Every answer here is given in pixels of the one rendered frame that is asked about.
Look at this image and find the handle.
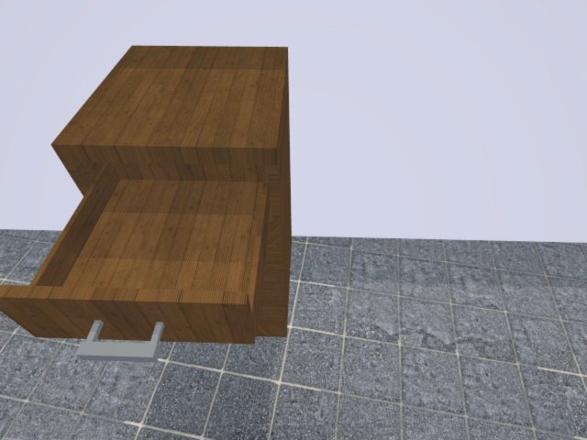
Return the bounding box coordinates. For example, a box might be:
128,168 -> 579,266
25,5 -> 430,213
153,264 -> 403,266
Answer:
75,320 -> 165,362

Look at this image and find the cabinet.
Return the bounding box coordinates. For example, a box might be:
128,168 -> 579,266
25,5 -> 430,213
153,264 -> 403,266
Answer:
51,46 -> 292,337

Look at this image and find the drawer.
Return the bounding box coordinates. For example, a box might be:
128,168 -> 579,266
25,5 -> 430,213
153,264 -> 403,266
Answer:
0,162 -> 271,345

